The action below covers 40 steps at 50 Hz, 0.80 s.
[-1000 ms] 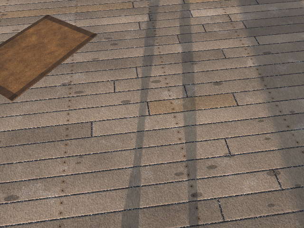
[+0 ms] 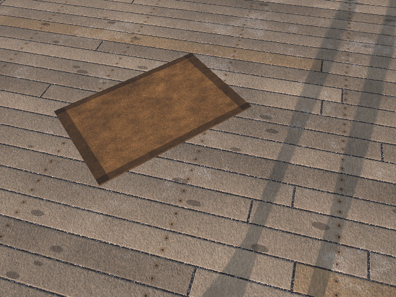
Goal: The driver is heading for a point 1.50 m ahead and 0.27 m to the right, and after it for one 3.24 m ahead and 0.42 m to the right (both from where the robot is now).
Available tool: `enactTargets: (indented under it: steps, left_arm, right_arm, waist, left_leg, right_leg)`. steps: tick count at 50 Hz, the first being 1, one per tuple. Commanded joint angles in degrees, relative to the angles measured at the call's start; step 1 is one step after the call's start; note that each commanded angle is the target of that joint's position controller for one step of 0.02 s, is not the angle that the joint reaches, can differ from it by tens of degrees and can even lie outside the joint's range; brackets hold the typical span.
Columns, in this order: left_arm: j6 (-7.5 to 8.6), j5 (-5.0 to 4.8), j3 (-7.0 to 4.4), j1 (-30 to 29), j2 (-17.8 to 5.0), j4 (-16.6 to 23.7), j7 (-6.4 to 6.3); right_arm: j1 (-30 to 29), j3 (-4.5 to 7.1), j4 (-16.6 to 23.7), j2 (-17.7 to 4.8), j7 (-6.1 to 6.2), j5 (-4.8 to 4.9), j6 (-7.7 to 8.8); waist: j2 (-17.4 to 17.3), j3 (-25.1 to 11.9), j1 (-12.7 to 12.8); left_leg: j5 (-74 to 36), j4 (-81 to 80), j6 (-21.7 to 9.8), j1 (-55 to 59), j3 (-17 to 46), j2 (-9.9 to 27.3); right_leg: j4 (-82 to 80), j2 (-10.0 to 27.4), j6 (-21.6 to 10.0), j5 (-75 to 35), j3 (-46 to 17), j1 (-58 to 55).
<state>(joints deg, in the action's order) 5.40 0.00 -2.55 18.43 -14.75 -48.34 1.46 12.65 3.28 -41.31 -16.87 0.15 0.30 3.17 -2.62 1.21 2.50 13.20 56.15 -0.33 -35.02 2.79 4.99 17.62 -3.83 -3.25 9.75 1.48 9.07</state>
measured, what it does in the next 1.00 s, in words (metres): walks ahead, turning right: left foot, then right foot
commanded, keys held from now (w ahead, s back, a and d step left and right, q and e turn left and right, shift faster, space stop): w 0.24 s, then w+e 0.22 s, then e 0.52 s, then no key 0.02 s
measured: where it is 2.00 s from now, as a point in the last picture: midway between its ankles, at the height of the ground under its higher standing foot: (228, 245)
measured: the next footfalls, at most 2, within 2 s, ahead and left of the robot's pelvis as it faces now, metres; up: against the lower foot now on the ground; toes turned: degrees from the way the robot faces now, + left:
left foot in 0.28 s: +0.34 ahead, +0.15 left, +0.00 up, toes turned +1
right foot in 0.76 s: +0.55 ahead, -0.10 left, +0.00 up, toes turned -15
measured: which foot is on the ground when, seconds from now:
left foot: up 0.00-0.26, down 0.28-0.76, up 0.78-1.00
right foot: down 0.00-0.30, up 0.32-0.74, down 0.76-1.00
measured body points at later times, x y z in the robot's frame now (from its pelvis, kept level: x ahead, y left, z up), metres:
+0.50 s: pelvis +0.28 +0.06 +0.00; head +0.31 +0.07 +0.45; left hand +0.40 +0.34 -0.13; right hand +0.35 -0.22 -0.11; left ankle +0.29 +0.15 -0.75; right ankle +0.31 -0.11 -0.66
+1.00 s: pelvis +0.45 +0.01 -0.01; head +0.50 -0.02 +0.43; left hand +0.68 +0.23 -0.10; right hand +0.52 -0.31 -0.12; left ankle +0.53 +0.16 -0.69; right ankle +0.51 -0.09 -0.75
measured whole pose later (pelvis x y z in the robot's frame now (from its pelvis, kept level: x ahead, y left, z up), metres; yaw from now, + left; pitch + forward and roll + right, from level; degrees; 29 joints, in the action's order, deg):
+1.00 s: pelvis +0.45 +0.01 -0.01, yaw -21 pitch +3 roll +1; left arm -0.7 0.1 -4.4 10.4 -17.2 -37.6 -0.5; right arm 4.2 3.2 -42.8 -17.2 2.1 -0.5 0.2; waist -0.6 3.8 1.5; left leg 23.4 56.5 3.6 -32.0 5.3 0.7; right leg 26.0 -5.6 -4.4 4.4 -4.5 24.0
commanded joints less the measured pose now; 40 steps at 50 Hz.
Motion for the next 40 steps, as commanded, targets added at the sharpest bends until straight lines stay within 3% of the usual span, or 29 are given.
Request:
enactTargets:
  steps: [1,4,7,9,11,12,13,14,15,16,17,18,19,20,22,24,26,28,30,34,36,37,38,39,40]
  left_arm:
    - [0.76,-0.46,-2.12,-2.7,-9.7,3.4,-0.65]
    - [0.24,-1.02,-2.10,0.4,-10.4,1.9,-0.95]
    - [-0.57,-1.24,-2.08,3.9,-10.6,0.0,-1.08]
    - [-1.34,-1.32,-2.24,4.9,-11.0,-1.0,-1.30]
    - [-1.99,-1.35,-2.58,4.5,-11.9,-1.4,-1.62]
    - [-2.24,-1.36,-2.75,3.6,-12.6,-1.3,-1.78]
    - [-2.51,-1.37,-2.46,3.0,-12.1,-1.2,-1.84]
    - [-2.36,-0.55,-1.48,2.3,-10.1,0.0,-1.87]
    - [-1.28,-0.15,0.72,9.0,-3.2,1.4,-1.50]
    - [-0.22,-1.08,0.11,8.2,-6.2,0.1,-1.15]
    - [0.15,-2.73,-1.40,2.8,-10.8,1.6,-0.92]
    - [0.14,-2.82,-1.44,-0.7,-10.5,2.5,-0.99]
    - [-0.26,-2.11,-1.59,-2.2,-9.7,2.7,-1.18]
    - [-1.13,-1.70,-1.87,-0.9,-8.7,2.2,-1.41]
    - [-2.69,-1.75,-1.54,1.4,-5.9,1.4,-1.56]
    - [-3.54,-1.59,-1.81,-0.1,-5.5,2.2,-1.92]
    - [-3.45,-0.78,-1.83,-2.1,-5.1,3.7,-1.76]
    - [-2.98,-0.43,-1.32,-5.6,-3.7,5.1,-0.84]
    - [-2.86,-0.25,-0.99,-9.8,-2.9,7.1,0.26]
    - [-3.60,-0.04,-2.06,-10.9,-5.5,10.0,1.85]
    - [-3.71,0.17,-3.25,-6.3,-7.8,9.8,2.21]
    - [-3.45,0.11,-4.46,-0.6,-9.9,8.5,1.89]
    - [-3.39,0.22,-5.96,3.1,-14.6,8.4,0.55]
    - [-3.91,0.43,-6.38,0.8,-19.5,9.9,-0.62]
    - [-3.75,0.88,-5.45,1.0,-16.8,12.2,-0.24]
  right_arm:
    - [-2.9,0.31,4.3,-2.2,-0.11,-0.27,0.93]
    - [-8.7,-0.20,5.5,-1.1,-0.78,0.10,1.52]
    - [-13.5,-0.27,7.1,-1.3,-1.63,0.63,1.92]
    - [-15.4,-0.13,8.1,-1.9,-2.26,0.74,2.17]
    - [-13.9,0.31,8.0,-3.2,-2.63,0.64,2.35]
    - [-10.5,0.92,7.2,-4.5,-2.55,0.46,2.40]
    - [-3.1,2.14,5.0,-6.6,-2.15,0.20,2.43]
    - [7.1,3.32,2.9,-9.8,-1.48,-0.49,2.35]
    - [12.6,4.68,1.9,-15.6,-1.08,-1.25,1.95]
    - [13.8,3.46,1.6,-10.5,-1.06,-0.56,1.55]
    - [9.9,2.42,1.6,-8.0,-0.86,-0.31,1.47]
    - [5.9,1.89,1.8,-6.4,-0.75,-0.27,1.49]
    - [2.6,1.35,1.5,-4.6,-0.93,-0.39,1.71]
    - [0.4,1.02,1.4,-3.5,-1.08,-0.81,2.28]
    - [-1.6,1.28,0.5,-3.3,-1.33,-1.04,3.32]
    - [-2.4,1.54,-0.6,-3.9,-1.13,-1.50,3.89]
    - [-3.1,1.84,-1.3,-5.0,-0.43,-1.63,3.73]
    - [-3.5,2.03,-1.6,-6.1,0.44,-1.46,3.06]
    - [-1.2,2.22,-2.6,-7.2,1.26,-0.96,2.30]
    - [-1.0,3.09,-3.6,-9.2,2.05,0.79,0.06]
    - [-2.5,3.53,-3.1,-9.9,2.64,1.53,-1.08]
    - [-3.0,3.29,-2.7,-9.1,2.77,1.60,-1.60]
    - [0.2,2.67,-2.4,-7.7,2.51,0.22,-1.44]
    - [7.0,0.79,-1.2,-1.7,1.49,-3.18,-1.01]
    - [6.4,0.69,-1.5,-4.7,0.44,-1.62,-0.39]
  waist:
    - [6.0,0.0,-0.8]
    - [5.9,0.9,1.5]
    - [5.9,2.2,3.0]
    - [6.3,2.8,2.6]
    - [7.1,1.6,0.8]
    - [7.8,-0.7,-1.5]
    - [6.9,-5.3,-5.5]
    - [4.7,-13.2,-10.0]
    - [-9.1,-22.4,-8.4]
    - [-10.1,-25.7,-9.8]
    - [-6.1,-14.9,-9.5]
    - [-3.4,-9.1,-7.8]
    - [-2.0,-4.7,-6.1]
    - [-3.2,-2.7,-3.9]
    - [-3.5,-1.3,-1.9]
    - [-1.8,0.6,-1.1]
    - [-1.2,1.2,-0.6]
    - [-1.2,1.0,-1.8]
    - [-0.6,0.2,-3.8]
    - [-1.5,-1.1,-3.1]
    - [-1.9,-3.4,-0.3]
    - [0.1,-6.3,2.6]
    - [7.9,-10.1,3.5]
    - [20.8,-15.6,-3.2]
    - [14.1,-26.6,0.1]
  left_leg:
    - [-9.1,-9.3,1.1,-3.3,0.1,1.6]
    - [-17.2,-19.4,1.1,0.0,-1.7,-0.1]
    - [-18.4,-24.0,0.4,-0.1,-2.0,-1.3]
    - [-15.0,-26.2,-0.8,-1.0,-1.7,-1.7]
    - [-10.7,-27.9,-2.3,2.2,-2.3,-2.8]
    - [-9.3,-28.6,-3.4,7.8,-3.6,-4.3]
    - [-10.8,-30.4,-5.1,19.4,-4.6,-5.4]
    - [-13.0,-27.3,-8.2,37.1,1.3,0.9]
    - [-6.3,-28.9,-16.8,60.3,26.1,16.6]
    - [1.0,-35.7,-18.2,60.0,37.4,19.2]
    - [3.7,-37.5,-15.0,51.7,28.5,17.1]
    - [2.2,-39.4,-13.0,43.2,21.0,14.6]
    - [-0.2,-42.1,-11.9,35.9,15.8,12.3]
    - [-2.3,-44.8,-11.1,30.5,11.5,10.6]
    - [-7.5,-48.0,-11.4,24.9,6.1,9.8]
    - [-16.7,-48.7,-11.2,23.6,0.6,9.2]
    - [-30.0,-47.1,-10.6,23.6,-5.6,8.1]
    - [-32.8,-46.2,-9.2,22.7,-10.9,5.9]
    - [-34.8,-44.9,-9.0,25.7,-12.1,6.8]
    - [-38.5,-38.0,-7.7,34.3,-11.8,10.3]
    - [-45.5,-28.7,-6.2,35.1,-12.2,10.0]
    - [-43.6,-18.9,-4.2,33.7,-13.6,7.2]
    - [-27.7,-4.2,-0.2,24.8,-14.3,2.6]
    - [26.1,16.5,4.3,3.9,-11.8,-7.4]
    - [28.6,25.1,4.0,-0.1,1.5,-9.3]
  right_leg:
    - [-10.0,14.6,-9.4,-13.0,-10.4,-1.8]
    - [-10.0,13.3,-8.0,-13.6,-6.9,-2.1]
    - [-8.7,15.3,-7.8,-13.7,-7.4,-6.2]
    - [-6.7,17.2,-7.2,-16.2,-8.1,-10.4]
    - [-3.2,18.2,-6.2,-23.2,-8.1,-13.3]
    - [1.0,17.7,-5.4,-32.0,-7.3,-13.6]
    - [9.7,15.2,-4.1,-38.1,-5.8,-10.9]
    - [23.5,12.5,-2.3,-29.5,-4.5,-0.7]
    - [46.4,3.1,1.9,1.3,-1.2,23.1]
    - [54.3,2.2,1.8,23.4,-8.8,30.0]
    - [57.0,5.3,1.3,20.3,-9.2,34.4]
    - [54.8,8.2,1.4,15.1,-7.5,33.8]
    - [51.5,9.7,1.8,11.6,-6.8,32.2]
    - [49.4,11.2,2.1,8.5,-7.2,28.8]
    - [48.2,11.9,3.1,5.8,-7.1,25.0]
    - [45.6,11.4,4.0,1.9,-7.7,26.8]
    - [38.4,10.6,4.8,-3.7,-6.6,26.9]
    - [28.5,9.5,4.6,-11.6,-3.1,22.9]
    - [22.5,8.4,4.2,-15.9,-1.1,21.5]
    - [18.0,7.2,1.7,-8.6,-0.3,22.1]
    - [16.2,4.4,-0.4,-3.5,1.8,16.6]
    - [11.2,2.0,-2.2,-7.6,2.6,9.0]
    - [8.9,6.7,-5.3,-30.6,-5.9,-3.0]
    - [14.5,20.8,-16.1,-55.8,-26.6,-20.4]
    - [8.6,25.3,-21.8,-41.9,-38.9,-23.3]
